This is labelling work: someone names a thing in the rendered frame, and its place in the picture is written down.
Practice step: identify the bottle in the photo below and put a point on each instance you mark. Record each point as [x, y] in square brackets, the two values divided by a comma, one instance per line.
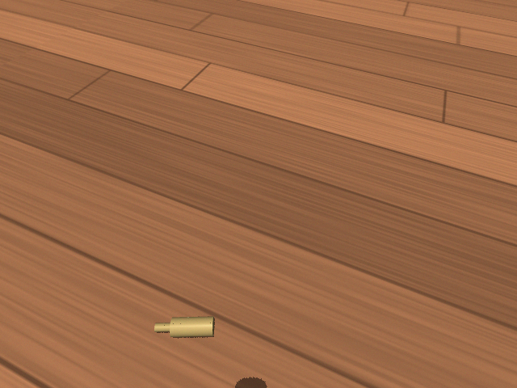
[187, 326]

